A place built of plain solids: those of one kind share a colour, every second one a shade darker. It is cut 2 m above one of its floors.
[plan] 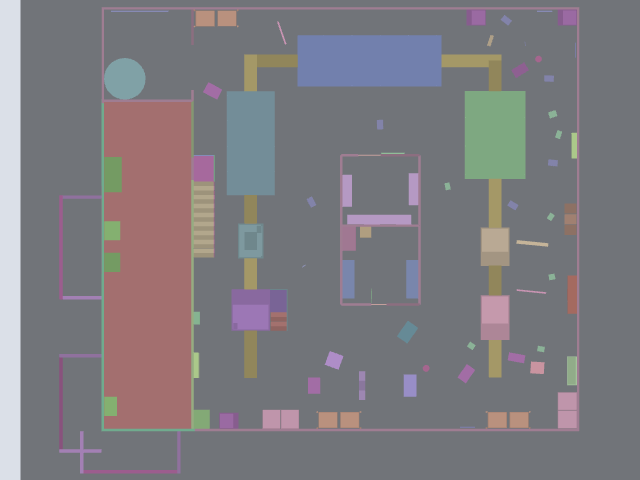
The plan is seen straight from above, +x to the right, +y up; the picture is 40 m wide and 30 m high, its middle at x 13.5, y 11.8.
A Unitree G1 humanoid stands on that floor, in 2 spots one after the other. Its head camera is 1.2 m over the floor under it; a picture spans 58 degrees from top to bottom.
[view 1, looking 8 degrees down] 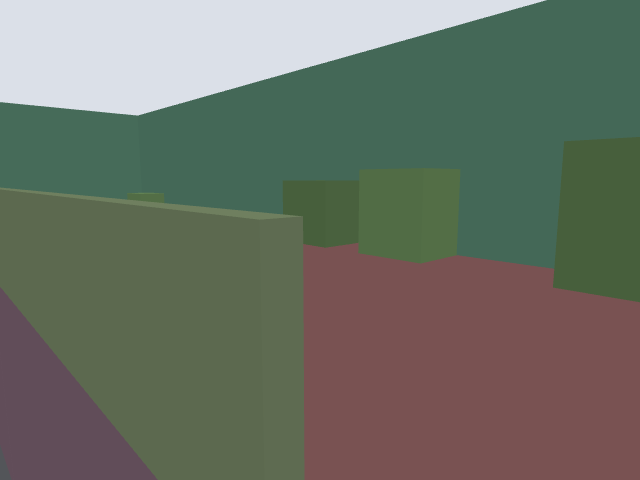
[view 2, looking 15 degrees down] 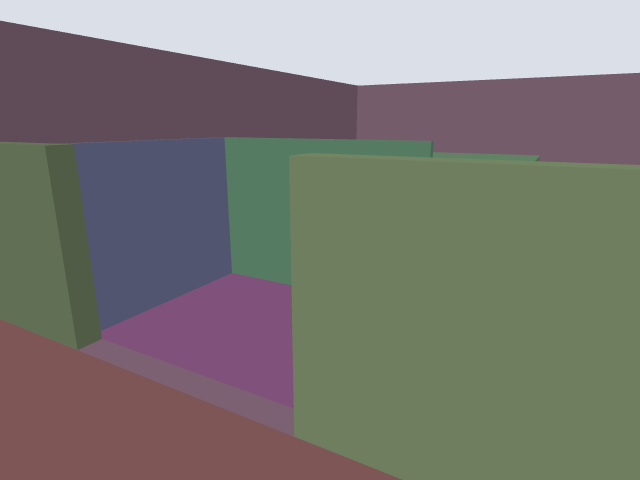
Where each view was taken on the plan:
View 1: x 6.24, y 16.46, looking -133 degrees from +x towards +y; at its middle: mezz_kept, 7.74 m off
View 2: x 4.23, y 14.76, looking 29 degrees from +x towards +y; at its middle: mezz_parapet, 1.45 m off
